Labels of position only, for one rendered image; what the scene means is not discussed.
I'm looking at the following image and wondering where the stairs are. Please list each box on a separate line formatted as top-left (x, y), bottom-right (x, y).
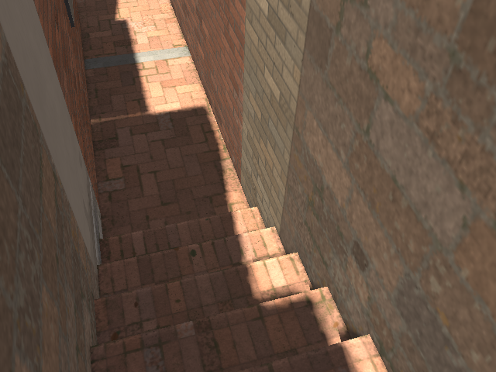
top-left (90, 207), bottom-right (388, 372)

